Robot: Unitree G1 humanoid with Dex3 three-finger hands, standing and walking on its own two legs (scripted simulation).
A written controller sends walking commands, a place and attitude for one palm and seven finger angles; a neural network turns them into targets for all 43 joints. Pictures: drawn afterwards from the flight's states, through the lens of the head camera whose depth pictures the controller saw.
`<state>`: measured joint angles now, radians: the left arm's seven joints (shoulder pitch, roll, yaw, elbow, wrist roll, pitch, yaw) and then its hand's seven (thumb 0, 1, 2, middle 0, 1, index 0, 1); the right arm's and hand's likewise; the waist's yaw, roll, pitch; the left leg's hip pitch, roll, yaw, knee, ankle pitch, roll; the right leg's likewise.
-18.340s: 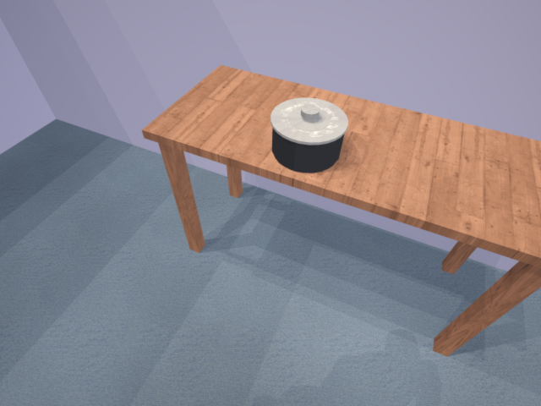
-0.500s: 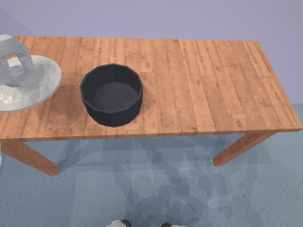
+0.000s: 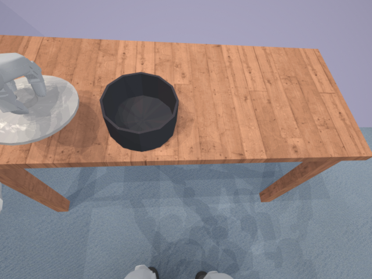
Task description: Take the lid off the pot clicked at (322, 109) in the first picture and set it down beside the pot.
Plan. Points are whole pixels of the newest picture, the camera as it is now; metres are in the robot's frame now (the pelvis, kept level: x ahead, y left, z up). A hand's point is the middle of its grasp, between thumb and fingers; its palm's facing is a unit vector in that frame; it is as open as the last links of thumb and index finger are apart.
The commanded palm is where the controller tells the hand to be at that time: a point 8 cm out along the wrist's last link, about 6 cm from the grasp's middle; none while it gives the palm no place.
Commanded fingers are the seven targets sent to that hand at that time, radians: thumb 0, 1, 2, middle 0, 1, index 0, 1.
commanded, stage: lower the lid onto the table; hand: left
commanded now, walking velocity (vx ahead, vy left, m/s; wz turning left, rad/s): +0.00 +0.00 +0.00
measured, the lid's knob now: (24, 98) +0.49 +0.32 +0.04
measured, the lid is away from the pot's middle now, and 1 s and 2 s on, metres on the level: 0.24 0.23 0.24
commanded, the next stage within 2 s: open the fingers wide in 1.52 s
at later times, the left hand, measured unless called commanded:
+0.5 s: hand (22, 100) +0.48 +0.32 +0.05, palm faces -0.50 -0.11 -0.86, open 7.4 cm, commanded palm +0.55 +0.31 +0.11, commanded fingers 0.00 0.72 0.81 -0.85 -1.08 -0.87 -1.08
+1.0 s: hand (32, 108) +0.49 +0.31 +0.02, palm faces -0.51 -0.11 -0.86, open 7.4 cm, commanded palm +0.56 +0.31 +0.08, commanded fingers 0.00 0.72 0.81 -0.85 -1.08 -0.87 -1.08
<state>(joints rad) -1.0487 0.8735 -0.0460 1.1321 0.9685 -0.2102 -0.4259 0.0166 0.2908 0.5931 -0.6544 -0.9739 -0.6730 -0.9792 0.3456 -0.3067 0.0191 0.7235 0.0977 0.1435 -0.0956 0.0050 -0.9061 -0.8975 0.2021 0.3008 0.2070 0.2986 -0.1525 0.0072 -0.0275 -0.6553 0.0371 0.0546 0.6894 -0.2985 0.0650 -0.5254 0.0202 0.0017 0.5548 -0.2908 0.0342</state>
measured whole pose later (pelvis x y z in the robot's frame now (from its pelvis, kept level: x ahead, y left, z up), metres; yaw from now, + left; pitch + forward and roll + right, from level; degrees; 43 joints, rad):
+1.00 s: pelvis -0.01 +0.01 -0.02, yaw -1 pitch +20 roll -5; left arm -1.09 0.88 -0.01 1.23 1.03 -0.22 -0.33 0.02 0.29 0.59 -0.65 -0.97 -0.67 -0.98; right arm 0.37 -0.29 0.04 0.70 0.06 0.17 -0.09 0.00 -0.91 -0.90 0.20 0.30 0.21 0.30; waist -0.20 0.02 -0.05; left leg -0.85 0.05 0.05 0.84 -0.35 0.08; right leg -0.72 0.03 0.00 0.70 -0.34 0.04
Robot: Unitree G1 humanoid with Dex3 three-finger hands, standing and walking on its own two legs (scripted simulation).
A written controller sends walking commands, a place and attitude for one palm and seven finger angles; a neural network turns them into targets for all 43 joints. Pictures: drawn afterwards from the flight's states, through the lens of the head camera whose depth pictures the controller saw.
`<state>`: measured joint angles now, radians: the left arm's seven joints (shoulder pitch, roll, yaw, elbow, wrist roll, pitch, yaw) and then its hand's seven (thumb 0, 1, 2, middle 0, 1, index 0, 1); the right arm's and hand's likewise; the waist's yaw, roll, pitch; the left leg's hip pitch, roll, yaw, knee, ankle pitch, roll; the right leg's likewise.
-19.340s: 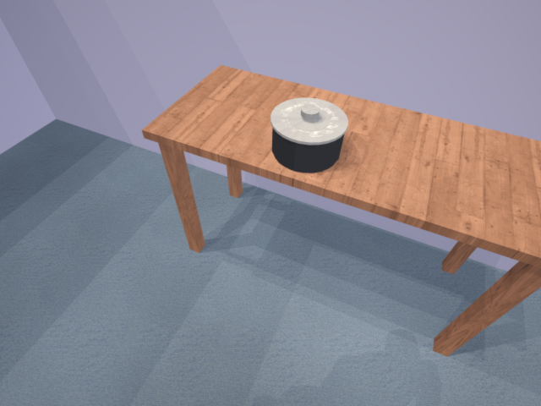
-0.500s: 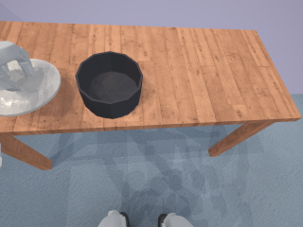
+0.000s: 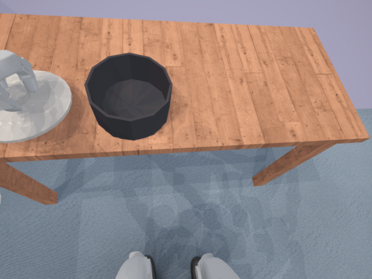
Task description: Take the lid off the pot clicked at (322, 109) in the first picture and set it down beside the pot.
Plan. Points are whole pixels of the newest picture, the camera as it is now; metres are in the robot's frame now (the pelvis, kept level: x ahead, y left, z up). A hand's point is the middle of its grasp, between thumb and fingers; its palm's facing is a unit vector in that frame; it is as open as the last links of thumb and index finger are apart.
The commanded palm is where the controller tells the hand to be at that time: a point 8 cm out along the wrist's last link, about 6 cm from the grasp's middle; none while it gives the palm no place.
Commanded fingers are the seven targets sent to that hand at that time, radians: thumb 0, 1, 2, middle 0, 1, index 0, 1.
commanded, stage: lower the lid onto the table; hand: left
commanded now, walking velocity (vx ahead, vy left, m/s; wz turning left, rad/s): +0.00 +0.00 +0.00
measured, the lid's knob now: (16, 95) +0.51 +0.31 +0.01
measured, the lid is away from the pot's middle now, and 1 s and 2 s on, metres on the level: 0.23 0.24 0.24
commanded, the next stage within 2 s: open the fingers wide in 0.52 s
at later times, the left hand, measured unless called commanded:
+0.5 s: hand (16, 105) +0.49 +0.31 +0.00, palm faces -0.51 -0.11 -0.85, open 7.4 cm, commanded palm +0.57 +0.31 +0.06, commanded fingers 0.00 0.72 0.81 -0.85 -1.08 -0.87 -1.08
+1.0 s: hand (12, 121) +0.46 +0.32 -0.01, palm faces -0.51 -0.10 -0.85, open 7.5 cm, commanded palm +0.51 +0.29 +0.05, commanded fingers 0.00 0.43 0.56 -0.56 -1.05 -0.57 -1.05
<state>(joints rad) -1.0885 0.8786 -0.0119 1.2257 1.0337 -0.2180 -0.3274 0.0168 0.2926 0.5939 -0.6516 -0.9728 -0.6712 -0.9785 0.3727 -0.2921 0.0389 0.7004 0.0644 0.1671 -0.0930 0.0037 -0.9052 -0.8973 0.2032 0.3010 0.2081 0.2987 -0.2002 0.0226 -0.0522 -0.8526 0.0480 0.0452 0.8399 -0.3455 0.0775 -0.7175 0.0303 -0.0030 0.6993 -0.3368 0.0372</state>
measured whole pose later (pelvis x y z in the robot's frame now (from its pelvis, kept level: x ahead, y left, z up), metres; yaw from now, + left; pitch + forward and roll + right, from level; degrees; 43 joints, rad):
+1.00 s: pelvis -0.01 +0.00 -0.02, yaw +1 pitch +21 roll -6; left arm -0.99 0.80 -0.01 1.14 1.04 -0.18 -0.27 0.01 0.35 0.56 -0.59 -1.01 -0.60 -1.02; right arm 0.32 -0.28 0.02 0.67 0.06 0.22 -0.05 0.00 -0.91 -0.90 0.20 0.30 0.21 0.30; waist -0.16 0.04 -0.06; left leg -0.95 0.05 0.01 0.95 -0.37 0.07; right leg -0.81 0.03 -0.03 0.81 -0.38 0.02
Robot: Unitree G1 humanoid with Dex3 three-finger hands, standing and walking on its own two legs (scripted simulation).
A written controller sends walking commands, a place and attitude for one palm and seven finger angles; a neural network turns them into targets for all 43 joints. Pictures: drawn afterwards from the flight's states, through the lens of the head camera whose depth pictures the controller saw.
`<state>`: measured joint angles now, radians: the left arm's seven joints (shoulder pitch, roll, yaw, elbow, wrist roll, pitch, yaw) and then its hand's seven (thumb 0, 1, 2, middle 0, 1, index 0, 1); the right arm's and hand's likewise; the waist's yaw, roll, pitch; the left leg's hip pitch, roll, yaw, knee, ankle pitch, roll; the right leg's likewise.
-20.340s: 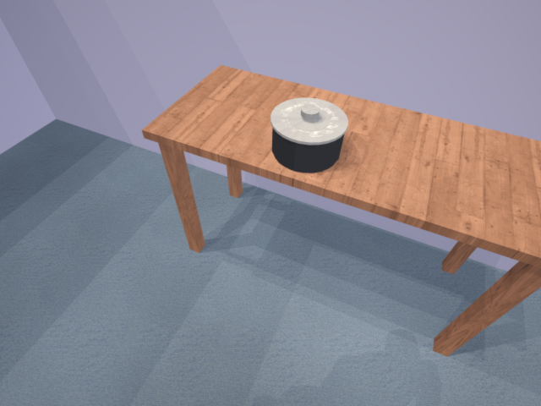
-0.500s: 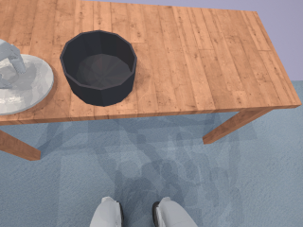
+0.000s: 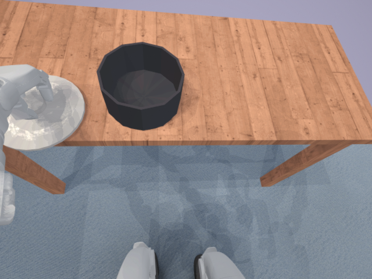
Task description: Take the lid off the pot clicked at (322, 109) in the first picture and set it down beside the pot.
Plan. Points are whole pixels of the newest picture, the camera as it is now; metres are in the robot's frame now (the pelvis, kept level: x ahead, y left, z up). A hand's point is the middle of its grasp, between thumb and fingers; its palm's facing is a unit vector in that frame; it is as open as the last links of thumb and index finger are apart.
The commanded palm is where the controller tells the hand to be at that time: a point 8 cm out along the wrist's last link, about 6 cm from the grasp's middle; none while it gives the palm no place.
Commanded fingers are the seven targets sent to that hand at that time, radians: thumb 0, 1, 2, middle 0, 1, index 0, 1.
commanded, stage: open the fingers wide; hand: left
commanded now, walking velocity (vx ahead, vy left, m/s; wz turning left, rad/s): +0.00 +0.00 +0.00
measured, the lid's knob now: (33, 104) +0.50 +0.31 -0.02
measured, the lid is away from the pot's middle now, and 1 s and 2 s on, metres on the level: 0.24 0.24 0.24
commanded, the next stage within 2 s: raise the empty hand in 0.72 s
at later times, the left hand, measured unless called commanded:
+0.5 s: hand (29, 101) +0.48 +0.30 +0.02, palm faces -0.49 -0.10 -0.87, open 10.0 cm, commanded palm +0.53 +0.29 +0.07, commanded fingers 0.00 0.09 0.43 -0.28 -0.98 -0.28 -0.98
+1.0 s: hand (24, 91) +0.49 +0.30 +0.03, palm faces -0.46 -0.10 -0.88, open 10.9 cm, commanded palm +0.53 +0.29 +0.09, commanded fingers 0.00 0.08 0.46 -0.29 -0.97 -0.29 -0.97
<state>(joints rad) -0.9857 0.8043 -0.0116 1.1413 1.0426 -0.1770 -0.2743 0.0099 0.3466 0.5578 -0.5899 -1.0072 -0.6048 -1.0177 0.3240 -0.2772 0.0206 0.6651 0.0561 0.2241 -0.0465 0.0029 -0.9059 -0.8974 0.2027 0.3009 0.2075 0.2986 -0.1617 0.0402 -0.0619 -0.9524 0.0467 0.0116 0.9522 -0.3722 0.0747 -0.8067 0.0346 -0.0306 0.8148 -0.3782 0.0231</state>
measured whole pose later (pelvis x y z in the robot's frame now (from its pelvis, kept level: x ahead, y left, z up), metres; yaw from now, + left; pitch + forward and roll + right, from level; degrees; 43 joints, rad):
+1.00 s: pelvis +0.00 -0.01 +0.00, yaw +0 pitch +22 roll -6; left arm -1.04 0.84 0.01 1.14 1.04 -0.17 -0.29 0.00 0.09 0.46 -0.31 -0.97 -0.30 -0.97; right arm 0.34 -0.27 0.02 0.67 0.06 0.23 -0.06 0.00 -0.91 -0.90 0.20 0.30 0.21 0.30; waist -0.18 0.04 -0.07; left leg -0.97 0.05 0.01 0.96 -0.37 0.07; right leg -0.83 0.04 -0.02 0.84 -0.38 0.03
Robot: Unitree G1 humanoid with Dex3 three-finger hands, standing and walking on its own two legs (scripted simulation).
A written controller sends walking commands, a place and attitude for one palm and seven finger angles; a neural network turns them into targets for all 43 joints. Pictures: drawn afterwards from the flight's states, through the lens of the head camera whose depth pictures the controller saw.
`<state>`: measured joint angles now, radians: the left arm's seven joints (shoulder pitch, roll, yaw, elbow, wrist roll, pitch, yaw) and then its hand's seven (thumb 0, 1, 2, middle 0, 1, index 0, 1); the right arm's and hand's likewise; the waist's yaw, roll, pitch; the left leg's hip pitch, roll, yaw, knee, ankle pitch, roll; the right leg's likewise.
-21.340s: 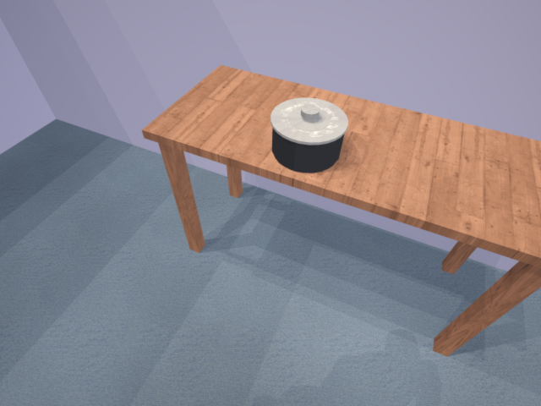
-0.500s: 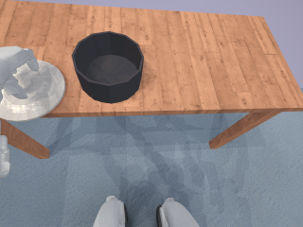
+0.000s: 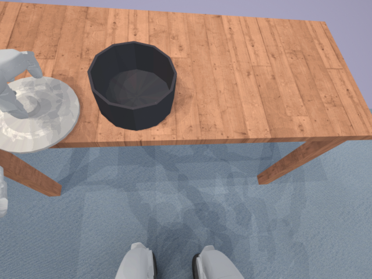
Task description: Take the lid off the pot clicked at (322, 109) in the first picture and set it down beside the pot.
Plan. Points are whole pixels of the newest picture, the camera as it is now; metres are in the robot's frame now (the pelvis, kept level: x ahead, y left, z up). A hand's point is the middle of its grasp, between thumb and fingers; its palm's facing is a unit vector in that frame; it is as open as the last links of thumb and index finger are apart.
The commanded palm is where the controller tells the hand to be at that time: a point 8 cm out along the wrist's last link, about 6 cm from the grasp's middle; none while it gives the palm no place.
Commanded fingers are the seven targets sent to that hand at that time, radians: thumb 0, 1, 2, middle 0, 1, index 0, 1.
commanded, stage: raise the empty hand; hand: left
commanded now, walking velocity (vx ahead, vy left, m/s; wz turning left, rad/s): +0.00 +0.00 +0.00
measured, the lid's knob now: (27, 106) +0.50 +0.32 -0.02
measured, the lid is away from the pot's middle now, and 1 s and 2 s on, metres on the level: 0.24 0.24 0.24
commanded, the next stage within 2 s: draw the hand back to the body in 1.12 s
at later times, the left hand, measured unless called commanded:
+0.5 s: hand out of the picture +0.50 +0.31 +0.09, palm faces -0.47 -0.10 -0.88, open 10.9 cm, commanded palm +0.53 +0.30 +0.15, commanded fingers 0.00 0.08 0.46 -0.29 -0.97 -0.29 -0.97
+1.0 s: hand out of the picture +0.48 +0.31 +0.15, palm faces -0.41 -0.13 -0.90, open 10.9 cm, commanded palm +0.52 +0.31 +0.20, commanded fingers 0.00 0.08 0.46 -0.29 -0.97 -0.29 -0.97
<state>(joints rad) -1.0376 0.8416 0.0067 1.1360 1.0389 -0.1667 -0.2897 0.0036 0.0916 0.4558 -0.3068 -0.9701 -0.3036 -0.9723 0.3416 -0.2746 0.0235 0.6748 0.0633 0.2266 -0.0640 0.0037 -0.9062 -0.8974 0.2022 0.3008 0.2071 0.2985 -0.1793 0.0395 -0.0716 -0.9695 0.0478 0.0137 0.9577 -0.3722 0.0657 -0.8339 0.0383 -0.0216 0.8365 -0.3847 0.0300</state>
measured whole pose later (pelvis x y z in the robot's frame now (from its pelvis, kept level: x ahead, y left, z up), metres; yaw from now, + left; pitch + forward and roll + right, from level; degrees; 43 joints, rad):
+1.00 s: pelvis +0.02 -0.01 +0.03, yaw +1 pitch +14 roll -4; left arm -1.07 0.84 -0.04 1.13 0.98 -0.13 -0.40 0.00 0.09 0.46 -0.31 -0.97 -0.30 -0.97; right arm 0.33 -0.29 0.01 0.68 0.10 0.23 -0.07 0.00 -0.91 -0.90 0.20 0.30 0.21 0.30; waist -0.15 0.03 -0.08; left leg -0.68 0.03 0.04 0.73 -0.31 0.06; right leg -0.56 0.02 0.00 0.62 -0.32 0.03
